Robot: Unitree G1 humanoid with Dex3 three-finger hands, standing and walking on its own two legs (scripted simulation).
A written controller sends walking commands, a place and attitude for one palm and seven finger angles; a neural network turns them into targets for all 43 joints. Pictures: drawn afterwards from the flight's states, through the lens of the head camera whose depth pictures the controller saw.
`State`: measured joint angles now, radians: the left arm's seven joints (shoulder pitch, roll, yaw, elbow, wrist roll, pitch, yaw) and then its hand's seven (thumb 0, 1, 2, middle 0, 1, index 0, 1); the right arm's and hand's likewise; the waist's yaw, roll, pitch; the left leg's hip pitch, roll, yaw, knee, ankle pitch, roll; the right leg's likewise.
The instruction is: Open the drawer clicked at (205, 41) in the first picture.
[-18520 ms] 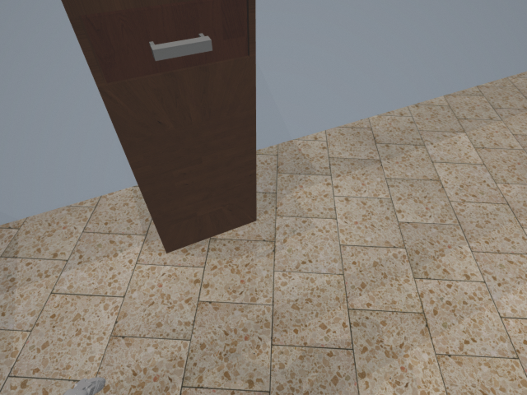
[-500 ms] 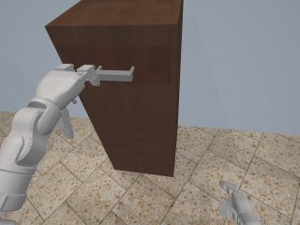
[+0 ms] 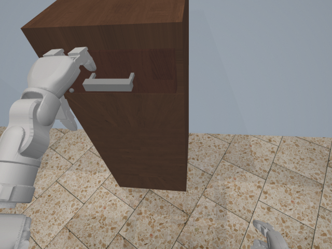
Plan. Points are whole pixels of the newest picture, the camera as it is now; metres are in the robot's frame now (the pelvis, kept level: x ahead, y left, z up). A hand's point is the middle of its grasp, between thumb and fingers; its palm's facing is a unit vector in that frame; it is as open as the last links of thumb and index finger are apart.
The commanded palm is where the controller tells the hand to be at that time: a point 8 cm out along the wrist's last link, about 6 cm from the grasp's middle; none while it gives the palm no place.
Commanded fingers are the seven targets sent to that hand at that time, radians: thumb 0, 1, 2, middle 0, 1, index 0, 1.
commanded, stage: move the hooked fingers above the handle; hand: left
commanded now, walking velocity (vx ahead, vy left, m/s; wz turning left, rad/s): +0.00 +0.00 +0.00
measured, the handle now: (110, 80) +0.54 +0.23 +0.12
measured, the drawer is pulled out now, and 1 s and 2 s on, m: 0.00 0.00 0.00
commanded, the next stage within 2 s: none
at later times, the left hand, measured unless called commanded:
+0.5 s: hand (80, 72) +0.46 +0.26 +0.20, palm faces +0.12 +0.01 -0.99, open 13.8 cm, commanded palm +0.42 +0.23 +0.24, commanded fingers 0.00 -0.50 0.30 -0.30 -1.20 -0.30 -1.20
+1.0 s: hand (101, 71) +0.50 +0.22 +0.18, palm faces +0.03 -0.01 -1.00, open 13.6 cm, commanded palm +0.46 +0.23 +0.23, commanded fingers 0.00 -0.50 0.30 -0.30 -1.20 -0.30 -1.20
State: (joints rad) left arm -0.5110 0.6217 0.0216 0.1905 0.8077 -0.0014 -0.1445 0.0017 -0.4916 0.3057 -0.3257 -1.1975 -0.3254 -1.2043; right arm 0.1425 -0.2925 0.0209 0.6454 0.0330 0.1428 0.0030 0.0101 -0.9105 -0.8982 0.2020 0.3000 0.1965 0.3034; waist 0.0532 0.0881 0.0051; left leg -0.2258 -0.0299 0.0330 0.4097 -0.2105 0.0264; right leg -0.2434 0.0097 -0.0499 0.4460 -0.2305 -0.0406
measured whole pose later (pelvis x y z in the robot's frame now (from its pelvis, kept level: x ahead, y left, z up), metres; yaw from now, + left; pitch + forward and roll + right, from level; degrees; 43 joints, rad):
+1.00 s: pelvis +0.02 +0.01 +0.00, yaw +0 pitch +9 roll +0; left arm -0.92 0.53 -0.14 0.71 0.95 0.08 -0.09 0.00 -0.49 0.31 -0.33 -1.21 -0.34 -1.26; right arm 0.20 -0.27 0.01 0.66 0.04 0.21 -0.01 0.01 -0.91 -0.90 0.20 0.30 0.20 0.30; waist -0.01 0.07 -0.07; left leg -0.35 -0.04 0.04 0.45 -0.25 0.04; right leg -0.37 0.00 -0.04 0.48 -0.26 -0.02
